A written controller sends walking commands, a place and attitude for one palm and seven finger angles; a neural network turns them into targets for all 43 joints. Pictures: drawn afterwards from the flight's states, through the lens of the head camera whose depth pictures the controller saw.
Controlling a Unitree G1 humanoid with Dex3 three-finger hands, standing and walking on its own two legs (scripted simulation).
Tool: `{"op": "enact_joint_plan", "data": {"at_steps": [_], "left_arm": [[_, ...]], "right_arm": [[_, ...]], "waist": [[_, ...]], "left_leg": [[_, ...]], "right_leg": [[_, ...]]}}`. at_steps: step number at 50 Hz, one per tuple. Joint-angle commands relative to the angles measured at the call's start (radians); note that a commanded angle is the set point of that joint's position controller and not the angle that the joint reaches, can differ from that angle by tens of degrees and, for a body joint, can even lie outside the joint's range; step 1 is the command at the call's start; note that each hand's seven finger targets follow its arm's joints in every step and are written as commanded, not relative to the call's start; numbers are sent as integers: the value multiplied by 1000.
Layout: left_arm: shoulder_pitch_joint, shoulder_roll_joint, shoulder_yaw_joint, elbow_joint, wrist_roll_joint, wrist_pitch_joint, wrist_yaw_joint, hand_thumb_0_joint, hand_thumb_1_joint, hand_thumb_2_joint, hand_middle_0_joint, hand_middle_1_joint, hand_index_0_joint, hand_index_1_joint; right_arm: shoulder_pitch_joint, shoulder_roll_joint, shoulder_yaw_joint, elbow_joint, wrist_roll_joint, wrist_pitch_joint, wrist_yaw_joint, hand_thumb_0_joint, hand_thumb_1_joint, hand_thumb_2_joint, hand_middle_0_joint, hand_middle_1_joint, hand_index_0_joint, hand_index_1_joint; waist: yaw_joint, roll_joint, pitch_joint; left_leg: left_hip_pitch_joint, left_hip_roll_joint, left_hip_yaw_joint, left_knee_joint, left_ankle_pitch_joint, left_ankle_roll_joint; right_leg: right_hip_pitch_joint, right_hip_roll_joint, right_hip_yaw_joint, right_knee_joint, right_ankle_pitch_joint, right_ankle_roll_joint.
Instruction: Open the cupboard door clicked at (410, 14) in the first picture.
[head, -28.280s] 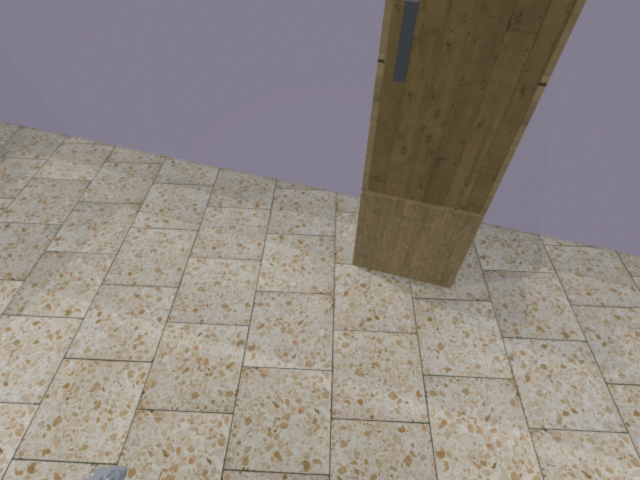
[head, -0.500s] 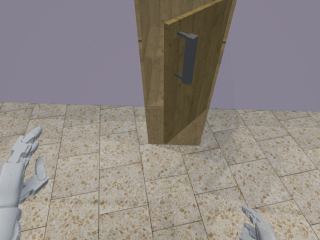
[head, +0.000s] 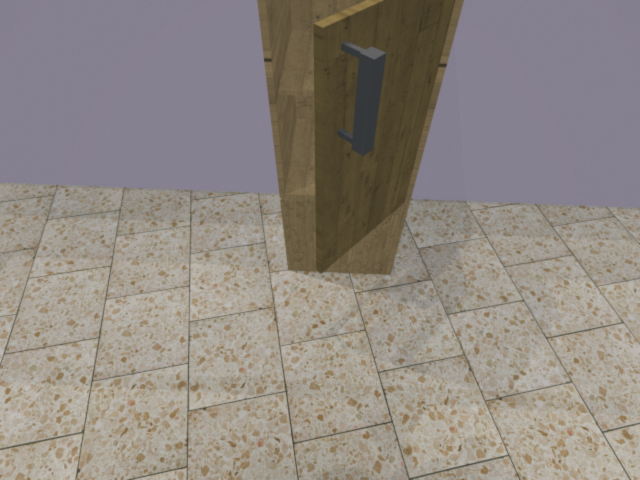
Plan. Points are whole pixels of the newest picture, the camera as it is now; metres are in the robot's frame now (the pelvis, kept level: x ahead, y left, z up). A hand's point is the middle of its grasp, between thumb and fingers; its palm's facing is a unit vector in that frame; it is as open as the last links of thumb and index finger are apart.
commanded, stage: let the arm hang, fingers relaxed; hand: left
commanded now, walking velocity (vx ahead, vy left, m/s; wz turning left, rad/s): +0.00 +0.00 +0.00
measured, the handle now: (356, 100) +0.63 -0.02 +0.13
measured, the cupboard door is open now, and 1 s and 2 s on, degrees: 48 48 48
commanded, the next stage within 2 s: look to check the result in 0.54 s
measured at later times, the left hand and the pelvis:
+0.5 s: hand out of the picture +0.06 +0.17 -0.17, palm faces +0.01 -0.98 -0.22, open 7.3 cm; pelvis +0.02 -0.02 +0.00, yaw +0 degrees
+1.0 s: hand out of the picture +0.03 +0.16 -0.17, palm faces +0.01 -0.97 -0.22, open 7.4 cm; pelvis +0.03 -0.02 +0.00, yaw -1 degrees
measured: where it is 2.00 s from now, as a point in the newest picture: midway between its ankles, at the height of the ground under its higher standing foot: outside the picture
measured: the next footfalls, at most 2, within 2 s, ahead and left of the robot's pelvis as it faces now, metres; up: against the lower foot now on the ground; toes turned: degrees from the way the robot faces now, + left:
right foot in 1.82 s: +0.02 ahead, -0.15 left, +0.00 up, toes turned -15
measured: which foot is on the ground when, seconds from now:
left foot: down 0.00-1.00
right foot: down 0.00-1.00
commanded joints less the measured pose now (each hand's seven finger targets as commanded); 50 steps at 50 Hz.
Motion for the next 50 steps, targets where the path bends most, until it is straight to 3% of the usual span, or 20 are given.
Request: {"op": "enact_joint_plan", "data": {"at_steps": [1,8,10,19,50], "left_arm": [[5,128,30,-42,-4,-32,16,0,900,900,-200,-300,-200,-300],[-3,113,29,-42,-2,-30,21,0,900,900,-200,-300,-200,-300],[-14,113,32,-49,-2,-33,22,0,900,900,-200,-300,-200,-300],[-45,106,36,-57,-4,-41,23,0,900,900,-200,-300,-200,-300],[-35,107,30,-48,-6,-48,25,0,900,900,-200,-300,-200,-300]], "right_arm": [[25,-113,-30,-42,0,-22,-15,0,-900,-900,200,300,200,300],[27,-73,-27,-21,-4,-19,-11,0,-900,-900,200,300,200,300],[27,-71,-25,-15,-5,-22,-11,0,-900,-900,200,300,200,300],[-7,-72,-19,-13,-6,-36,-15,0,-900,-900,200,300,200,300],[-28,-85,-20,-11,-2,-31,-23,0,-900,-900,200,300,200,300]], "waist": [[-7,-13,-43],[-8,-63,11],[-10,-67,-2],[0,2,-39],[-7,-34,-47]], "left_leg": [[55,79,-97,-89,-61,24],[46,67,-76,-87,-64,19],[58,69,-75,-82,-25,18],[67,84,-80,-99,102,13],[137,91,-55,-95,131,7]], "right_leg": [[-49,-97,111,-131,-110,-50],[-79,-105,127,-149,-145,-48],[-69,-106,126,-144,-116,-49],[21,-105,113,-112,62,-38],[43,-105,117,-155,166,-30]]}}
